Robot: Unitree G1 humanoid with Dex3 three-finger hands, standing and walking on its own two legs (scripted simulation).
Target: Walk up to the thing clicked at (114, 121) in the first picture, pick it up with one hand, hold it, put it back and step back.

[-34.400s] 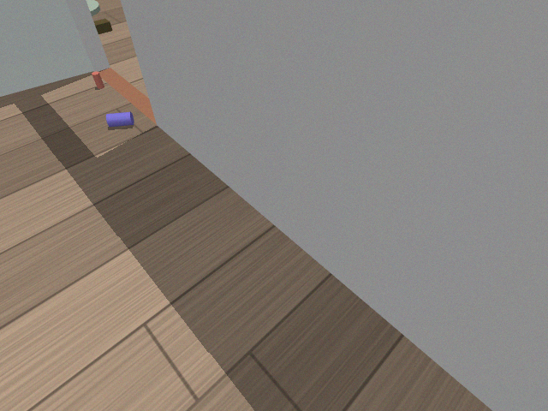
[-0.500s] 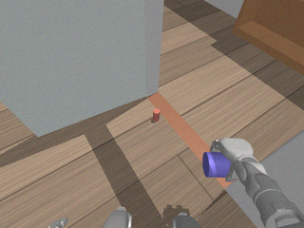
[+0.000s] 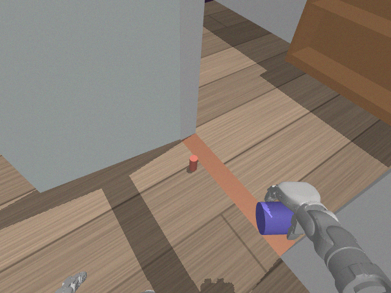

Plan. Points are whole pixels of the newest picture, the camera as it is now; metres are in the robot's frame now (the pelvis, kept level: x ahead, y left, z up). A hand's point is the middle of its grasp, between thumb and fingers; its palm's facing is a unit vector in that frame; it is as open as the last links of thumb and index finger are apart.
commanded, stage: hold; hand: right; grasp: from above
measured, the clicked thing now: (287, 217) +0.31 -0.23 -0.10
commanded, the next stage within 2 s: crouch in 1.68 s
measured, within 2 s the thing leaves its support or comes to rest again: neither
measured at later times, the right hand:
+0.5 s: hand (290, 211) +0.30 -0.21 -0.03, palm faces -0.48 +0.01 -0.87, open 10.0 cm
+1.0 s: hand (293, 212) +0.29 -0.21 -0.01, palm faces -0.47 +0.01 -0.88, open 10.0 cm
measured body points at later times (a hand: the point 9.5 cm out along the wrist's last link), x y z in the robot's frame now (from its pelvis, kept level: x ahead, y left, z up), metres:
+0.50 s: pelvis +0.00 +0.01 +0.01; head +0.02 +0.03 +0.46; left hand +0.13 +0.27 -0.11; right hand +0.32 -0.21 +0.02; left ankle +0.03 +0.15 -0.71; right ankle +0.00 -0.11 -0.71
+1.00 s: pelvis +0.00 +0.01 +0.02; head +0.01 +0.03 +0.47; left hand +0.14 +0.27 -0.10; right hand +0.31 -0.20 +0.04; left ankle +0.03 +0.15 -0.71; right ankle +0.00 -0.11 -0.71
